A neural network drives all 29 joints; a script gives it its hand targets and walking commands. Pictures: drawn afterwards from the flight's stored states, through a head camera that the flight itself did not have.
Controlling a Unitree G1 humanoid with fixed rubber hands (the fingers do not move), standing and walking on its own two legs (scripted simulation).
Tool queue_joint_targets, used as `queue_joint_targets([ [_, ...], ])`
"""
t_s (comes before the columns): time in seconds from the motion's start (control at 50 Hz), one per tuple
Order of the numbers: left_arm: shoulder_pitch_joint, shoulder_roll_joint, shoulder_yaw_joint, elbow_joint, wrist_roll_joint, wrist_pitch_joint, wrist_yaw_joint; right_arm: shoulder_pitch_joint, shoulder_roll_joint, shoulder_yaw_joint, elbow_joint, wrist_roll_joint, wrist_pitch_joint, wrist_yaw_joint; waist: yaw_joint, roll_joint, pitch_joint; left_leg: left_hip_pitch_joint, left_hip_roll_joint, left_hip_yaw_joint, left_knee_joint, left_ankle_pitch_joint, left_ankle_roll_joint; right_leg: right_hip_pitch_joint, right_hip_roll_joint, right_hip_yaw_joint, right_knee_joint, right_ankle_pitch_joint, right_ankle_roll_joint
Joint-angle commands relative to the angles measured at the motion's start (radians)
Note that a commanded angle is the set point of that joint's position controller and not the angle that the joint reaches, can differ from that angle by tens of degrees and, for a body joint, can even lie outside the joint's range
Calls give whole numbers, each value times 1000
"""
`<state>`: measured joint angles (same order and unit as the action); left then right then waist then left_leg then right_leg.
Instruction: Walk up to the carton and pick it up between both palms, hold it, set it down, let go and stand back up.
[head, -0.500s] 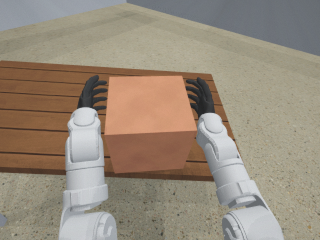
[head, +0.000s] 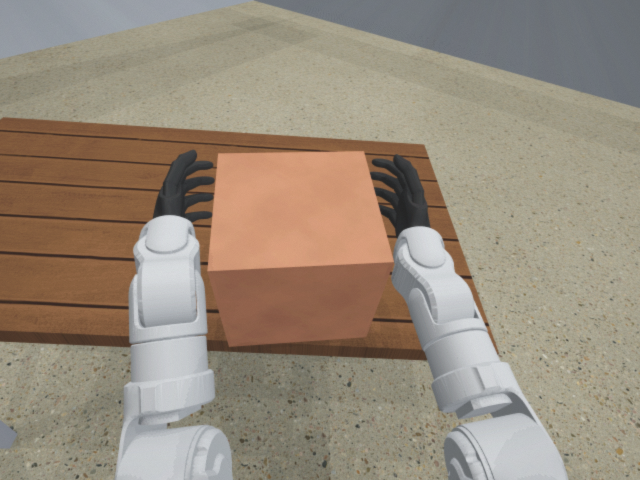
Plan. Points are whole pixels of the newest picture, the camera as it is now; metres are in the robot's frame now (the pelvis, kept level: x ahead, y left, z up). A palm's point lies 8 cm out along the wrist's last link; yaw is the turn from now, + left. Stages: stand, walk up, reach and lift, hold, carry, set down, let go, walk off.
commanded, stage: hold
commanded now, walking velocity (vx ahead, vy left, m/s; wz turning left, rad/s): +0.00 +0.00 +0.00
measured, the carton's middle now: (295, 249) +0.36 +0.01 +0.12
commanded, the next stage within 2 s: set down in 0.28 s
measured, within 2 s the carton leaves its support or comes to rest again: neither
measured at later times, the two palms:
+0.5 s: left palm (167, 212) +0.35 +0.16 +0.19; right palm (404, 211) +0.36 -0.12 +0.18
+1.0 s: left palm (176, 241) +0.38 +0.17 +0.12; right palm (383, 213) +0.39 -0.10 +0.15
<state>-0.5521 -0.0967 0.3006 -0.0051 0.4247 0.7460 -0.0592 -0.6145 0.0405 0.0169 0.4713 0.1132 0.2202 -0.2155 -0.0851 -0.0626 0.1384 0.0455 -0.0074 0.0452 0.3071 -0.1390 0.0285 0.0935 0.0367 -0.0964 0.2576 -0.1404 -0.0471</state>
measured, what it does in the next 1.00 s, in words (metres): stands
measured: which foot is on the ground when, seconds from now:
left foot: down 0.00-1.00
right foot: down 0.00-1.00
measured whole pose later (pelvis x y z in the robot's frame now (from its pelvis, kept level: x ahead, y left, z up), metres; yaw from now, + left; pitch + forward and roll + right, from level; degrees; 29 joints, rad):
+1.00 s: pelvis +0.03 +0.01 +0.00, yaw +0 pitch -9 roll -1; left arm -0.46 -0.12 0.32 0.23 0.40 0.43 0.00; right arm -0.57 0.09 -0.06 0.63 -0.03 -0.18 -0.16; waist -0.04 -0.05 0.11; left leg 0.03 -0.02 0.04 0.31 -0.18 0.03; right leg 0.09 0.03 -0.10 0.24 -0.17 -0.03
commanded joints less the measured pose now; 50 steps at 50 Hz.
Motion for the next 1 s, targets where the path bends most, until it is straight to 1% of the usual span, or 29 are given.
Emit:
queue_joint_targets([
  [0.0, -559, -432, -472, -73, -156, -48, -124, -654, 465, 300, -277, 32, -83, 94, -13, 82, -393, 108, 15, 5, -16, 168, -14, 22, -14, -6, -28, 122, 64],
  [0.08, -559, -431, -475, -83, -159, -50, -121, -667, 471, 320, -294, 42, -86, 90, -15, 68, -415, 113, 13, 2, -12, 176, -11, 38, -11, -7, -20, 150, 69],
  [0.14, -547, -418, -450, -65, -143, -45, -125, -654, 465, 313, -265, 38, -77, 90, -7, 62, -371, 95, 13, 5, -25, 142, -6, 40, -15, -5, -25, 129, 71],
  [0.2, -558, -418, -453, -80, -143, -45, -126, -635, 464, 303, -247, 34, -79, 94, -10, 77, -364, 97, 15, 9, -27, 154, -12, 29, -16, -7, -26, 124, 67],
  [0.24, -560, -428, -463, -93, -150, -45, -126, -643, 467, 310, -265, 41, -82, 94, -13, 81, -383, 112, 14, 5, -18, 178, -15, 34, -13, -7, -22, 144, 67],
  [0.26, -565, -426, -460, -88, -150, -46, -125, -653, 467, 311, -272, 43, -82, 94, -8, 82, -388, 110, 13, 6, -14, 180, -14, 38, -14, -6, -23, 148, 68],
  [0.28, -565, -413, -465, -110, -160, -48, -125, -674, 462, 337, -306, 65, -88, 94, 18, 94, -414, 87, 8, 2, -8, 171, -5, 48, -19, 1, -7, 157, 80],
  [0.3, -569, -416, -477, -109, -166, -47, -123, -687, 465, 347, -315, 70, -87, 94, 15, 94, -428, 74, 6, 0, -9, 162, -3, 58, -21, 7, -2, 165, 82],
  [0.34, -574, -410, -470, -100, -167, -50, -122, -702, 470, 346, -320, 70, -90, 93, 24, 80, -419, 51, 6, 4, -12, 141, 4, 57, -22, 6, 2, 159, 85],
  [0.38, -573, -394, -447, -84, -155, -65, -124, -695, 463, 324, -296, 53, -99, 96, 32, 68, -397, 44, 5, 11, -26, 94, 10, 32, -27, 2, -4, 117, 87],
  [0.46, -555, -388, -397, -14, -131, -110, -139, -665, 448, 245, -238, -18, -152, 109, 35, 52, -361, 29, 11, 22, -51, 5, 19, 4, -34, -5, -22, 30, 83],
  [0.5, -552, -391, -384, 12, -121, -143, -148, -655, 450, 216, -217, -54, -191, 119, 34, 46, -364, 34, 9, 27, -57, 8, 20, 4, -37, -11, -25, 30, 85],
  [0.54, -528, -393, -371, 34, -108, -174, -155, -624, 439, 196, -183, -84, -229, 123, 28, 51, -362, 47, 12, 31, -55, 30, 14, 22, -36, -19, -23, 52, 84],
  [0.6, -490, -399, -362, 61, -92, -213, -162, -586, 429, 170, -146, -123, -282, 128, 28, 58, -339, 56, 13, 33, -53, 78, 7, 47, -35, -27, -26, 84, 81],
  [0.64, -467, -398, -368, 76, -86, -234, -164, -562, 421, 171, -122, -138, -311, 130, 26, 66, -337, 69, 12, 34, -44, 125, -2, 59, -33, -33, -23, 119, 81],
  [0.66, -470, -403, -369, 79, -83, -244, -163, -560, 417, 164, -107, -143, -325, 131, 25, 72, -328, 71, 14, 34, -43, 126, -7, 56, -31, -34, -26, 107, 76],
  [0.7, -475, -409, -378, 76, -88, -267, -158, -555, 417, 165, -94, -154, -352, 135, 28, 75, -339, 84, 16, 33, -31, 180, -17, 59, -27, -41, -24, 133, 71],
  [0.72, -488, -414, -393, 61, -93, -283, -154, -553, 417, 170, -91, -160, -365, 137, 24, 77, -356, 99, 18, 33, -21, 219, -25, 56, -22, -45, -20, 153, 70],
  [0.78, -541, -442, -447, 17, -116, -342, -133, -537, 437, 193, -79, -166, -402, 143, 12, 99, -440, 146, 19, 21, 17, 367, -50, 70, -15, -45, -4, 266, 66],
  [0.84, -599, -460, -504, -38, -137, -415, -106, -497, 475, 239, -48, -156, -425, 146, 11, 124, -545, 189, 18, 8, 49, 510, -70, 105, -10, -36, 23, 412, 70],
  [0.86, -611, -464, -513, -27, -139, -435, -97, -486, 482, 240, -25, -157, -427, 147, 9, 132, -553, 190, 19, 5, 51, 528, -75, 100, -9, -34, 24, 422, 70],
  [0.92, -617, -475, -510, 26, -133, -471, -76, -489, 485, 236, 13, -160, -434, 157, 30, 151, -539, 168, 24, 0, 43, 524, -78, 81, -12, -23, 20, 405, 65],
  [0.98, -580, -468, -463, 94, -113, -467, -78, -482, 478, 223, 60, -171, -424, 157, 50, 118, -480, 133, 19, 8, 25, 466, -66, 95, -16, -16, 11, 387, 69],
])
